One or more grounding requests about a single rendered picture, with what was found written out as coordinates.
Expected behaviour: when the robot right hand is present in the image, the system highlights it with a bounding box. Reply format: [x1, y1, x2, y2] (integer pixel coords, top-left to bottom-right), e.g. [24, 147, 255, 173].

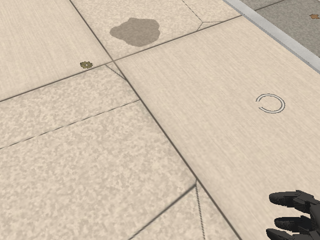
[266, 190, 320, 240]

